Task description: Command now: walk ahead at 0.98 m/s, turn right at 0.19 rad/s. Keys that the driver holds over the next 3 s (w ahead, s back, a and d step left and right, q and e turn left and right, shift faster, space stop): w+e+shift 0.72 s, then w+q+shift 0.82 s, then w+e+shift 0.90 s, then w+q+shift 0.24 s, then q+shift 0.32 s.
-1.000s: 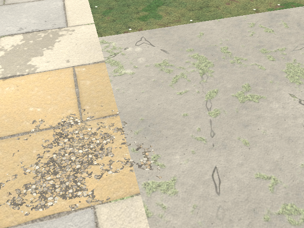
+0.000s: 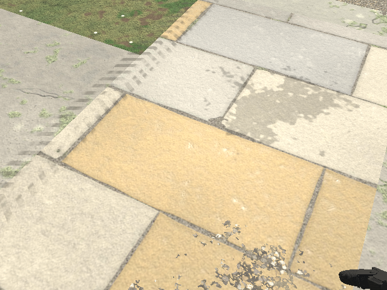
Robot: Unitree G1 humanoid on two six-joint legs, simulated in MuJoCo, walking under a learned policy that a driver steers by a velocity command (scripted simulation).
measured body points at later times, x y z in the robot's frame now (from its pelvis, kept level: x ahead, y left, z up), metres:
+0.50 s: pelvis +0.43 -0.01 -0.02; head +0.46 -0.03 +0.43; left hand +0.75 +0.14 -0.08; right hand +0.27 -0.26 -0.14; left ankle +0.28 +0.14 -0.74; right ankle +0.59 -0.16 -0.68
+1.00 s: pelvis +0.85 -0.23 -0.02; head +0.89 -0.25 +0.43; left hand +1.00 +0.02 -0.14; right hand +0.92 -0.53 -0.10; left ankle +1.11 -0.27 -0.70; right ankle +0.65 -0.13 -0.73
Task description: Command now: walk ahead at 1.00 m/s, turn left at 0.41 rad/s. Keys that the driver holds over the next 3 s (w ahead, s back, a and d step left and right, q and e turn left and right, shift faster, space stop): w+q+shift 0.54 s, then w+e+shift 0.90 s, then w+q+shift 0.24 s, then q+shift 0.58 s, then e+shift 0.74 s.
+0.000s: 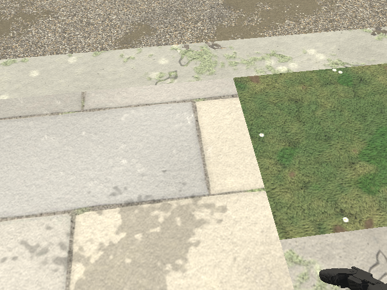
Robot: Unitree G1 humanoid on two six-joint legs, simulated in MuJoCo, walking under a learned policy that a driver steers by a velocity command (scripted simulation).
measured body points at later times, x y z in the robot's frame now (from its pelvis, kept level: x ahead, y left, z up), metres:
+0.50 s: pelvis +0.49 +0.05 +0.00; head +0.52 +0.07 +0.44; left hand +0.69 +0.33 -0.04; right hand +0.54 -0.25 -0.12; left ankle +0.24 +0.07 -0.70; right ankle +0.67 -0.03 -0.72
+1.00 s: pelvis +0.89 +0.26 +0.01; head +0.90 +0.27 +0.46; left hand +0.80 +0.51 -0.12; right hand +1.13 +0.08 -0.08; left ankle +0.87 +0.36 -0.72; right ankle +0.82 +0.08 -0.61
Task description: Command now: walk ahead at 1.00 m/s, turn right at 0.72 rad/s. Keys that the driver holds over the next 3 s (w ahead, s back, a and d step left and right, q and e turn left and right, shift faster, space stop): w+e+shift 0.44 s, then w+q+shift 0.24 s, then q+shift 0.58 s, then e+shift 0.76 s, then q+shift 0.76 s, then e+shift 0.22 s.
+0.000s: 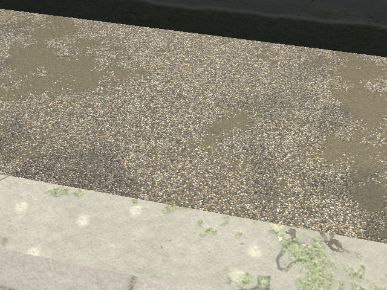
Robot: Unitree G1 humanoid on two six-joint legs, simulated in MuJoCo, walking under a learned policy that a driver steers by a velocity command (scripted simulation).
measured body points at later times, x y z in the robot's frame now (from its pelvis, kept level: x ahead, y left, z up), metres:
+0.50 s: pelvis +0.42 -0.08 -0.02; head +0.44 -0.07 +0.43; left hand +0.55 +0.16 -0.15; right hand +0.53 -0.37 -0.07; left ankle +0.57 +0.06 -0.65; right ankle +0.41 -0.09 -0.73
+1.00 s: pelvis +0.60 -0.11 -0.02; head +0.63 -0.13 +0.42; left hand +0.87 +0.02 -0.11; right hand +0.61 -0.38 -0.15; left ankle +0.65 -0.05 -0.73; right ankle +0.62 -0.23 -0.73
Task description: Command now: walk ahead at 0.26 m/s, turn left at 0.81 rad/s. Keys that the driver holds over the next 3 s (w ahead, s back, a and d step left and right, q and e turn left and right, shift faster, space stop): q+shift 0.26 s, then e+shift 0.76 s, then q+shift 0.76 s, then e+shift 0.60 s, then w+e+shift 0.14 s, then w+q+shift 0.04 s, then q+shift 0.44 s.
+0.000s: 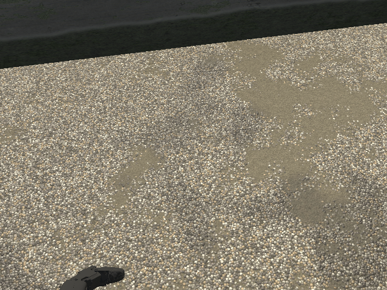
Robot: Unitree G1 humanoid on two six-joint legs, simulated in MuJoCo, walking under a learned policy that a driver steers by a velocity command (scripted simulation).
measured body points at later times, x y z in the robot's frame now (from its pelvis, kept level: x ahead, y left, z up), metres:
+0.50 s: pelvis -0.06 +0.02 +0.03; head -0.09 +0.03 +0.48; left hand -0.04 +0.31 -0.08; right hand +0.18 -0.12 -0.04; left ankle -0.05 +0.13 -0.70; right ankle -0.02 -0.09 -0.65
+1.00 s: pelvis -0.12 +0.04 +0.03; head -0.08 +0.03 +0.48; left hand +0.04 +0.34 -0.05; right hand +0.06 -0.24 -0.06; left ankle -0.08 +0.14 -0.70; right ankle -0.08 -0.06 -0.70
